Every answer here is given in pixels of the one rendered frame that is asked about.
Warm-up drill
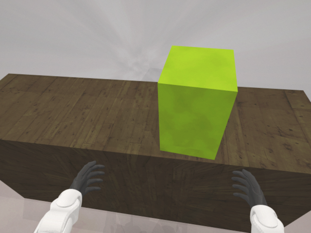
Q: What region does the pedestal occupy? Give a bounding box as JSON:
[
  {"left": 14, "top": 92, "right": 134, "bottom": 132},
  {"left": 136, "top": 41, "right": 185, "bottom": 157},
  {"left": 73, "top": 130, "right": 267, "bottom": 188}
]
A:
[{"left": 0, "top": 73, "right": 311, "bottom": 233}]

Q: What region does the robot right forearm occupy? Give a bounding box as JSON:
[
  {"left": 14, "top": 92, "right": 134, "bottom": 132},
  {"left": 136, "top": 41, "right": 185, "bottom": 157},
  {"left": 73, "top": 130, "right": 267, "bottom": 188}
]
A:
[{"left": 250, "top": 205, "right": 284, "bottom": 233}]

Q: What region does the robot left forearm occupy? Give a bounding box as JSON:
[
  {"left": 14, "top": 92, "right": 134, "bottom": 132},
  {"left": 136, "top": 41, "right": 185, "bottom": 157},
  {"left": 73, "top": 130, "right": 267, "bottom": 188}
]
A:
[{"left": 34, "top": 189, "right": 82, "bottom": 233}]

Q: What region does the right robot hand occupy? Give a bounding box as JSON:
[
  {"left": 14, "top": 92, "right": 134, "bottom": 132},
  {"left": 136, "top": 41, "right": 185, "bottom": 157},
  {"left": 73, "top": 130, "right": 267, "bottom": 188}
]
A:
[{"left": 231, "top": 169, "right": 268, "bottom": 209}]

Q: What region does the left robot hand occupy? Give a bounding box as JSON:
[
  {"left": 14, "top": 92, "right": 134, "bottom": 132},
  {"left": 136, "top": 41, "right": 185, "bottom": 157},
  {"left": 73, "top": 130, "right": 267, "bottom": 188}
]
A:
[{"left": 69, "top": 161, "right": 105, "bottom": 198}]

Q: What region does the carton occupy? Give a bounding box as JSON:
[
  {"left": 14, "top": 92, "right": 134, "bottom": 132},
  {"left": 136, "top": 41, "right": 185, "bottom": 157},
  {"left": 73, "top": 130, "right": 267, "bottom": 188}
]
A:
[{"left": 157, "top": 46, "right": 238, "bottom": 160}]

